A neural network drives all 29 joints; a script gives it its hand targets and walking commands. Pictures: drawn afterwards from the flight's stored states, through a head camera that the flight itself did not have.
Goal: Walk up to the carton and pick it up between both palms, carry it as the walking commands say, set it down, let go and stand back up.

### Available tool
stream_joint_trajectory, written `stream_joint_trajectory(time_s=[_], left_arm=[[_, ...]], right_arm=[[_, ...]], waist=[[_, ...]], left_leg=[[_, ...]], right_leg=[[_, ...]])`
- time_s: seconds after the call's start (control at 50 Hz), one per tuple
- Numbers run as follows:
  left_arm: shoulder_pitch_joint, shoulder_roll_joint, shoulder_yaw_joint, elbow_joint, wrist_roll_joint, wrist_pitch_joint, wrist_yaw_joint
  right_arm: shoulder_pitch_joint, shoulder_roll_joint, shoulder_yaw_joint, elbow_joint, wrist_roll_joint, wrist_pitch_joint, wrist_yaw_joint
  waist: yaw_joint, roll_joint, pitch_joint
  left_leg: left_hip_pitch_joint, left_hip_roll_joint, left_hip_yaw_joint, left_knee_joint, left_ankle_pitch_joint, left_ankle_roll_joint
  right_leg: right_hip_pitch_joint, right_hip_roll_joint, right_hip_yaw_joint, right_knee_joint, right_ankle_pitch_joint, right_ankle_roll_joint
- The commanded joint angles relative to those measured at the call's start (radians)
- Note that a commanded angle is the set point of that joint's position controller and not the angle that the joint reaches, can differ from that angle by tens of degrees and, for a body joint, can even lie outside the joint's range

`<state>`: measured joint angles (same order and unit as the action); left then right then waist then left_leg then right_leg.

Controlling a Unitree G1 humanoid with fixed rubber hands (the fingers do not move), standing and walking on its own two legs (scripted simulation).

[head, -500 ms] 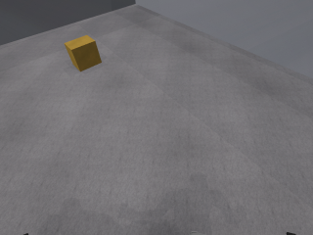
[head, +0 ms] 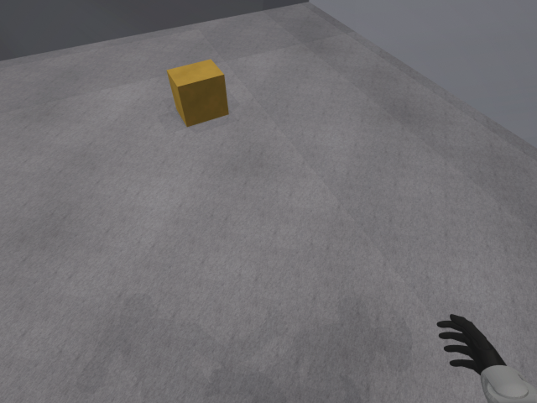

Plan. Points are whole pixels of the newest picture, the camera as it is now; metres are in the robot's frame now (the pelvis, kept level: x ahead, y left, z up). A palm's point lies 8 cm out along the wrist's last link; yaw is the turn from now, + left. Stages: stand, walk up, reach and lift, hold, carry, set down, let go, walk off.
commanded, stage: walk up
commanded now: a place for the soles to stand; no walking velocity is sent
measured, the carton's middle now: (198, 93) +1.87 +0.49 -0.63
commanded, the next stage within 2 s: none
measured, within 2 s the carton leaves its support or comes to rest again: neither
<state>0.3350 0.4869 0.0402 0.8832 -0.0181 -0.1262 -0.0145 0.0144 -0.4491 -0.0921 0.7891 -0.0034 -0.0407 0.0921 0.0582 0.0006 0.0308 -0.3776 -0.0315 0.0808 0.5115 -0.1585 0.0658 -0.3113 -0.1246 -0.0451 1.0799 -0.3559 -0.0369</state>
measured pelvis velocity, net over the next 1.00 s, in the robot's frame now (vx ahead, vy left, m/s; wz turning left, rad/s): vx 0.62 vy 0.10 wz -0.01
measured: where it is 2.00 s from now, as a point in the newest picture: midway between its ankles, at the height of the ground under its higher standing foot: (222, 198)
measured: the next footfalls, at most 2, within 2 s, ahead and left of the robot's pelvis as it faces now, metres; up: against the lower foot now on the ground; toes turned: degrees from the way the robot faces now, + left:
right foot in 0.24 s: +0.34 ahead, -0.13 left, +0.00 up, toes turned -9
left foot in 0.64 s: +0.60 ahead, +0.19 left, +0.00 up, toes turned +6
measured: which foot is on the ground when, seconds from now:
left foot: down 0.00-0.26, up 0.28-0.62, down 0.64-1.00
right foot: up 0.00-0.22, down 0.24-0.64, up 0.66-1.00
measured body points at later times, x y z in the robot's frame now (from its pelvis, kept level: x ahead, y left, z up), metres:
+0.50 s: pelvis +0.33 +0.00 +0.01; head +0.33 -0.02 +0.46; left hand +0.38 +0.38 -0.04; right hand +0.51 -0.32 -0.08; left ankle +0.44 +0.17 -0.69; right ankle +0.31 -0.13 -0.73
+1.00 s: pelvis +0.62 +0.10 +0.00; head +0.64 +0.08 +0.45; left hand +0.75 +0.44 -0.08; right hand +0.67 -0.25 -0.10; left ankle +0.56 +0.18 -0.73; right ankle +0.75 -0.02 -0.72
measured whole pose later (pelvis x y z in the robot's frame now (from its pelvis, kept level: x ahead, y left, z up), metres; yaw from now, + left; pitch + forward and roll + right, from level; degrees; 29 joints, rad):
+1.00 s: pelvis +0.62 +0.10 +0.00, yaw -1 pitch -1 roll +2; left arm 0.22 0.47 0.06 0.89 0.01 -0.11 -0.04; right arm 0.30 -0.49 -0.10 0.80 -0.02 -0.05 0.10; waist -0.08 0.00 0.05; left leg -0.10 -0.04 0.14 0.46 -0.35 0.06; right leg -0.48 -0.09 -0.09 0.60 -0.15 -0.03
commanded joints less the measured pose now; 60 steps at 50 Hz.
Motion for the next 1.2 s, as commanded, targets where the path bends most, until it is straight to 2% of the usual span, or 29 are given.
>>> stream_joint_trajectory(time_s=[0.0, 0.06, 0.14, 0.18, 0.22, 0.24, 0.26, 0.28, 0.34, 0.38, 0.48, 0.56, 0.6, 0.62, 0.64, 0.66, 0.68, 0.7, 0.78, 0.84, 0.94, 0.96, 1.0, 1.02, 1.04, 1.06, 1.1, 1.14, 1.18], left_arm=[[0.072, 0.205, 0.058, -0.032, 0.013, -0.012, -0.014], [-0.028, 0.175, 0.062, -0.057, 0.026, 0.000, -0.030], [-0.109, 0.147, 0.069, -0.041, 0.031, -0.004, -0.045], [-0.076, 0.154, 0.081, -0.022, 0.026, -0.001, -0.043], [0.144, 0.208, 0.115, 0.027, 0.024, -0.004, -0.021], [0.265, 0.305, 0.142, 0.016, 0.033, -0.010, -0.003], [0.205, 0.383, 0.149, -0.026, 0.021, -0.011, 0.005], [0.087, 0.343, 0.140, -0.052, 0.005, -0.003, 0.006], [-0.024, 0.260, 0.112, -0.082, 0.014, -0.014, 0.009], [-0.033, 0.264, 0.107, -0.086, 0.018, -0.028, 0.001], [-0.046, 0.288, 0.099, -0.070, 0.017, -0.036, -0.005], [-0.035, 0.302, 0.090, -0.049, 0.011, -0.024, 0.000], [-0.050, 0.303, 0.086, -0.052, 0.006, -0.013, 0.010], [-0.028, 0.270, 0.073, -0.057, 0.001, -0.007, 0.013], [0.015, 0.198, 0.051, -0.077, -0.002, 0.000, 0.014], [0.024, 0.135, 0.027, -0.130, -0.013, -0.005, 0.011], [0.004, 0.228, 0.042, -0.086, -0.007, 0.000, 0.022], [0.014, 0.242, 0.047, -0.066, -0.007, -0.004, 0.018], [0.084, 0.197, 0.057, -0.023, 0.010, 0.004, -0.005], [-0.025, 0.175, 0.060, -0.048, 0.021, 0.011, -0.017], [-0.125, 0.141, 0.064, -0.045, 0.024, 0.007, -0.029], [-0.124, 0.139, 0.066, -0.043, 0.022, 0.007, -0.029], [0.002, 0.160, 0.087, -0.016, 0.020, 0.004, -0.015], [0.147, 0.220, 0.111, 0.004, 0.025, -0.001, 0.000], [0.204, 0.335, 0.135, -0.024, 0.027, -0.006, 0.014], [0.148, 0.357, 0.138, -0.048, 0.013, 0.000, 0.019], [0.038, 0.279, 0.119, -0.087, 0.004, 0.004, 0.023], [-0.028, 0.251, 0.111, -0.102, 0.012, -0.007, 0.021], [-0.032, 0.265, 0.113, -0.105, 0.019, -0.016, 0.010]], right_arm=[[0.062, -0.213, -0.053, -0.048, 0.001, -0.032, -0.019], [0.101, -0.229, -0.058, -0.055, -0.017, -0.048, 0.000], [0.100, -0.226, -0.055, -0.048, -0.010, -0.042, 0.014], [0.092, -0.222, -0.044, -0.042, -0.008, -0.036, 0.007], [0.104, -0.181, -0.022, -0.049, -0.011, -0.040, 0.000], [0.146, -0.121, -0.005, -0.075, -0.014, -0.046, -0.005], [0.173, -0.178, -0.009, -0.071, -0.004, -0.047, -0.018], [0.144, -0.253, -0.021, -0.045, -0.005, -0.040, -0.026], [0.136, -0.236, -0.022, -0.016, -0.017, -0.028, -0.010], [0.135, -0.211, -0.020, 0.002, -0.027, -0.012, 0.015], [-0.018, -0.162, -0.012, -0.034, -0.015, 0.004, 0.066], [-0.062, -0.159, -0.026, -0.052, -0.001, 0.009, 0.070], [0.018, -0.178, -0.045, -0.039, -0.013, 0.010, 0.058], [0.133, -0.213, -0.065, -0.007, -0.032, 0.006, 0.043], [0.323, -0.281, -0.098, 0.035, -0.054, -0.001, 0.019], [0.330, -0.394, -0.118, 0.007, -0.027, -0.008, -0.001], [0.232, -0.362, -0.110, -0.010, 0.016, -0.011, -0.010], [0.165, -0.309, -0.092, -0.029, 0.016, -0.011, -0.016], [0.126, -0.217, -0.052, -0.055, -0.006, -0.030, -0.013], [0.177, -0.228, -0.059, -0.064, -0.018, -0.037, -0.003], [0.182, -0.226, -0.051, -0.069, -0.012, -0.025, 0.003], [0.183, -0.225, -0.048, -0.068, -0.011, -0.021, 0.001], [0.179, -0.207, -0.035, -0.077, -0.005, -0.019, -0.007], [0.178, -0.164, -0.018, -0.096, -0.008, -0.025, -0.011], [0.256, -0.129, -0.003, -0.113, -0.008, -0.027, -0.016], [0.219, -0.217, -0.015, -0.095, -0.006, -0.023, -0.030], [0.199, -0.235, -0.023, -0.073, -0.013, -0.019, -0.030], [0.229, -0.222, -0.026, -0.041, -0.022, -0.012, -0.015], [0.213, -0.190, -0.026, -0.029, -0.030, 0.001, 0.012]], waist=[[-0.064, 0.088, -0.086], [-0.094, 0.124, -0.032], [-0.083, 0.108, -0.017], [-0.036, 0.072, -0.012], [0.088, -0.078, -0.116], [0.127, -0.272, -0.222], [0.080, -0.229, -0.258], [0.046, -0.069, -0.175], [-0.019, -0.048, -0.023], [-0.034, -0.078, 0.000], [-0.032, -0.105, 0.038], [-0.040, -0.123, 0.042], [-0.090, -0.102, 0.009], [-0.142, -0.015, -0.066], [-0.221, 0.189, -0.192], [-0.221, 0.412, -0.243], [-0.181, 0.141, -0.207], [-0.136, 0.106, -0.117], [-0.070, 0.151, -0.043], [-0.111, 0.142, -0.006], [-0.100, 0.101, 0.015], [-0.088, 0.088, 0.014], [-0.001, 0.005, -0.054], [0.079, -0.113, -0.128], [0.076, -0.279, -0.243], [0.062, -0.143, -0.203], [0.016, -0.035, -0.069], [-0.034, -0.067, -0.005], [-0.041, -0.109, 0.001]], left_leg=[[0.230, 0.237, -0.259, -0.237, -0.037, 0.181], [0.153, 0.252, -0.240, -0.309, -0.180, 0.203], [0.050, 0.205, -0.152, -0.296, -0.193, 0.139], [-0.010, 0.209, -0.111, -0.188, -0.075, 0.120], [-0.124, 0.118, -0.012, 0.224, 0.145, 0.052], [-0.297, 0.026, 0.014, 0.604, -0.100, -0.010], [-0.416, -0.025, -0.132, 0.726, -0.338, -0.038], [-0.419, 0.084, -0.208, 0.769, -0.273, -0.046], [-0.369, 0.185, -0.194, 0.599, -0.158, -0.078], [-0.259, 0.176, -0.144, 0.455, -0.128, -0.097], [-0.129, 0.149, -0.058, 0.170, 0.084, -0.085], [-0.025, 0.115, -0.032, 0.057, 0.099, -0.051], [0.120, 0.073, -0.006, 0.023, 0.018, -0.027], [0.293, 0.043, -0.001, 0.000, -0.060, -0.003], [0.528, 0.133, -0.158, -0.056, -0.248, 0.045], [0.640, 0.396, -0.662, -0.248, -0.461, 0.142], [0.528, 0.411, -0.643, -0.275, -0.494, 0.195], [0.423, 0.376, -0.515, -0.251, -0.397, 0.189], [0.182, 0.251, -0.223, -0.250, -0.131, 0.155], [0.182, 0.283, -0.228, -0.305, -0.194, 0.188], [0.147, 0.241, -0.134, -0.266, -0.063, 0.131], [0.136, 0.244, -0.120, -0.225, 0.001, 0.128], [0.039, 0.204, -0.047, 0.016, 0.218, 0.083], [-0.082, 0.121, 0.018, 0.302, 0.195, 0.029], [-0.332, 0.007, -0.013, 0.610, -0.251, -0.030], [-0.384, 0.035, -0.164, 0.708, -0.361, -0.046], [-0.403, 0.143, -0.201, 0.699, -0.229, -0.055], [-0.302, 0.175, -0.179, 0.546, -0.180, -0.081], [-0.191, 0.159, -0.118, 0.414, -0.164, -0.096]], right_leg=[[-0.231, -0.061, 0.073, -0.088, 0.031, 0.023], [-0.217, -0.050, 0.012, -0.291, 0.055, 0.052], [-0.027, 0.022, -0.054, -0.448, 0.298, 0.025], [0.121, 0.042, -0.070, -0.484, 0.314, -0.001], [0.468, 0.052, -0.044, -0.575, 0.200, -0.061], [0.621, -0.239, 0.375, -0.675, -0.059, -0.144], [0.600, -0.388, 0.708, -0.814, -0.175, -0.252], [0.507, -0.358, 0.591, -0.813, -0.201, -0.257], [0.251, -0.251, 0.287, -0.862, -0.027, -0.202], [0.143, -0.213, 0.149, -0.883, 0.067, -0.190], [0.082, -0.139, -0.001, -0.920, 0.037, -0.147], [0.131, -0.163, -0.041, -0.859, 0.228, -0.128], [0.118, -0.166, -0.063, -0.723, 0.386, -0.115], [0.073, -0.108, -0.127, -0.502, 0.448, -0.090], [-0.095, -0.042, -0.149, -0.103, 0.298, -0.053], [-0.410, 0.110, -0.061, 0.142, -0.195, -0.006], [-0.413, 0.061, 0.098, 0.180, -0.072, -0.023], [-0.410, 0.014, 0.083, 0.158, -0.002, -0.025], [-0.222, -0.038, 0.067, -0.131, 0.026, 0.028], [-0.233, -0.034, 0.016, -0.289, 0.074, 0.044], [-0.082, 0.035, -0.052, -0.463, 0.239, 0.009], [-0.029, 0.051, -0.062, -0.482, 0.238, -0.001], [0.264, 0.091, -0.065, -0.588, 0.236, -0.045], [0.462, -0.009, 0.080, -0.650, 0.121, -0.094], [0.641, -0.327, 0.588, -0.729, -0.077, -0.233], [0.541, -0.377, 0.674, -0.787, -0.140, -0.298], [0.371, -0.300, 0.437, -0.790, -0.051, -0.267], [0.202, -0.229, 0.247, -0.821, 0.078, -0.212], [0.098, -0.190, 0.132, -0.829, 0.099, -0.201]])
